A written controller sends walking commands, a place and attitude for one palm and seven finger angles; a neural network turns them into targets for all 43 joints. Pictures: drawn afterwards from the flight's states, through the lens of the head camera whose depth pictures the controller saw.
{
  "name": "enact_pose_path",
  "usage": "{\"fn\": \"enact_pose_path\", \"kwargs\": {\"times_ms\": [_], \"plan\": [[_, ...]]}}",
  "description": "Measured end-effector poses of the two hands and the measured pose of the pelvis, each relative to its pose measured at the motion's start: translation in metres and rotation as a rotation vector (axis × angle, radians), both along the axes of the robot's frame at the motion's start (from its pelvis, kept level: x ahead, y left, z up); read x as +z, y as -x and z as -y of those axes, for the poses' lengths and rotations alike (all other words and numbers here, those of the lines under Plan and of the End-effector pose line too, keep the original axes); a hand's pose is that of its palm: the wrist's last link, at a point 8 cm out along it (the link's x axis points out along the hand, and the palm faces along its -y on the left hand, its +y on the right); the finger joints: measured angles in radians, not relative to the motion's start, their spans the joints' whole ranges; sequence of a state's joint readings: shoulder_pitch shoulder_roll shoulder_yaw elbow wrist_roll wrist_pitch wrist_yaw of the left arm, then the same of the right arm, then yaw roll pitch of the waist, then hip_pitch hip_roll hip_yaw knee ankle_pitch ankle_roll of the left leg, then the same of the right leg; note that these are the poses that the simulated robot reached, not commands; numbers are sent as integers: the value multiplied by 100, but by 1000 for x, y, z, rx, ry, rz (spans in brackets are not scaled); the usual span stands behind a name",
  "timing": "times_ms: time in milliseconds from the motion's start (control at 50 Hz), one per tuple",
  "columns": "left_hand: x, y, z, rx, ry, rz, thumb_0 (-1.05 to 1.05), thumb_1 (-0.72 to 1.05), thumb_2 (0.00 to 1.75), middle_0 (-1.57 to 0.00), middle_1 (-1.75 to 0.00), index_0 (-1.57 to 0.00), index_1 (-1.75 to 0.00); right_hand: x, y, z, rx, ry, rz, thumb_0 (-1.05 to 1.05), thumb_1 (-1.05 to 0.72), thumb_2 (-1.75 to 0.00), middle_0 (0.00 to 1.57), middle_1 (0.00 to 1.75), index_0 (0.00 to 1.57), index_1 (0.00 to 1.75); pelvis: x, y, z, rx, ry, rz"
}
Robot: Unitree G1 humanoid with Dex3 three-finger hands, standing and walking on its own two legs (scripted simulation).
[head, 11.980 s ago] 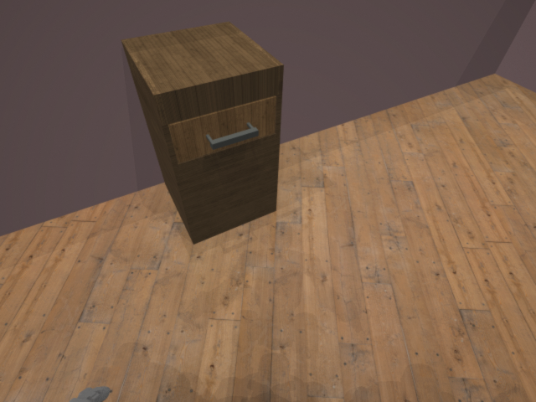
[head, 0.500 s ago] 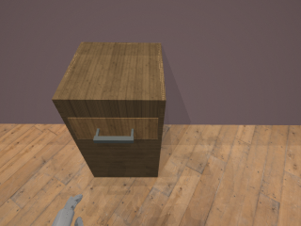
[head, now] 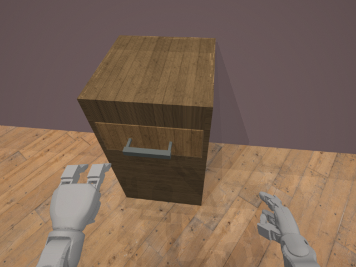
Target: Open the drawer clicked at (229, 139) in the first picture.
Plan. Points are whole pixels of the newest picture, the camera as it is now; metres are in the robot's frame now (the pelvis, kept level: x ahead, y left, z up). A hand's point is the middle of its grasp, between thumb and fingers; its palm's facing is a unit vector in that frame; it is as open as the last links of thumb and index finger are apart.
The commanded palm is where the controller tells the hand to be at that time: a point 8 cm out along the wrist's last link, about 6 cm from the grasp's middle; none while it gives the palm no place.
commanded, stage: raise the hand with hooked fingers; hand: left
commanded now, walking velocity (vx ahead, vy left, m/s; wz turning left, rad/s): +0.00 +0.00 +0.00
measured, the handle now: (148, 147) +0.52 +0.20 -0.16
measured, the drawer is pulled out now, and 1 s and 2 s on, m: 0.00 0.00 0.00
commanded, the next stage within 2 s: move the hooked fingers above the handle in 1.26 s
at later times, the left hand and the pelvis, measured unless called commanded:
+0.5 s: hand (100, 155) +0.32 +0.23 +0.08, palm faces +0.10 -0.08 -0.99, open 12.8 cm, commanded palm +0.29 +0.22 +0.13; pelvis +0.04 +0.00 +0.03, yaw -3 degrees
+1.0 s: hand (91, 134) +0.35 +0.25 +0.12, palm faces -0.03 -0.08 -1.00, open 13.9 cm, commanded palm +0.32 +0.25 +0.18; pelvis +0.03 +0.02 +0.05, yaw -2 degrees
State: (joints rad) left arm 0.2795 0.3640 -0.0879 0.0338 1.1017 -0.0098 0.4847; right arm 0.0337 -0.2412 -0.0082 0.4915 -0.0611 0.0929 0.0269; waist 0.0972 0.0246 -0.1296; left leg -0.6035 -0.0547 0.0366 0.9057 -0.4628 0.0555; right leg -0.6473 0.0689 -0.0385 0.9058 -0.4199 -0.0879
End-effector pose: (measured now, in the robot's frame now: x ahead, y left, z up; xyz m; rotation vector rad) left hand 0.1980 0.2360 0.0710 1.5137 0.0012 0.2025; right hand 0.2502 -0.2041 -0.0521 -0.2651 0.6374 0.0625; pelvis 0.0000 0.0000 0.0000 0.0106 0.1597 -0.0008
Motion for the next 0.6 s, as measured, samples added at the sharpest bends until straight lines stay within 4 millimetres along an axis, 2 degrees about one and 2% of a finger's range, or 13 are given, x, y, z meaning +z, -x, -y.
{"fn": "enact_pose_path", "kwargs": {"times_ms": [60,140,220,300,440,520,600], "plan": [[13,-25,3,36,25,-17,1,27,63,-27,-70,-26,-70,-8,5,-7,-30,-73,-44,2,-91,-90,20,29,20,30,6,-10,1,-11,-3,5],[12,-42,12,43,91,-143,1,18,59,-27,-76,-26,-76,-14,23,-7,-66,-109,-135,2,-90,-90,20,29,20,30,19,-24,6,-38,-19,8],[9,-47,19,-28,80,-221,0,9,55,-27,-82,-27,-82,-18,39,8,-91,-71,-213,2,-90,-90,20,30,20,30,27,-33,10,-61,-21,7],[20,-55,22,-102,43,-183,0,0,51,-29,-88,-28,-88,-23,47,31,-132,-17,-257,2,-90,-90,20,30,20,30,28,-38,11,-63,-13,-1],[52,-85,8,-65,8,-26,0,-17,44,-30,-98,-30,-99,-21,44,55,-215,-1,-243,2,-91,-90,20,29,20,30,29,-42,6,-56,-10,-13],[59,-98,7,-22,41,-40,0,-26,41,-30,-104,-30,-104,-12,37,54,-238,-20,-204,2,-91,-90,19,29,20,30,33,-42,2,-59,-9,6],[65,-105,15,-55,57,-77,0,-35,37,-31,-110,-30,-110,-1,30,44,-231,-31,-167,2,-91,-90,19,29,20,30,37,-41,-1,-61,-7,36]]}}
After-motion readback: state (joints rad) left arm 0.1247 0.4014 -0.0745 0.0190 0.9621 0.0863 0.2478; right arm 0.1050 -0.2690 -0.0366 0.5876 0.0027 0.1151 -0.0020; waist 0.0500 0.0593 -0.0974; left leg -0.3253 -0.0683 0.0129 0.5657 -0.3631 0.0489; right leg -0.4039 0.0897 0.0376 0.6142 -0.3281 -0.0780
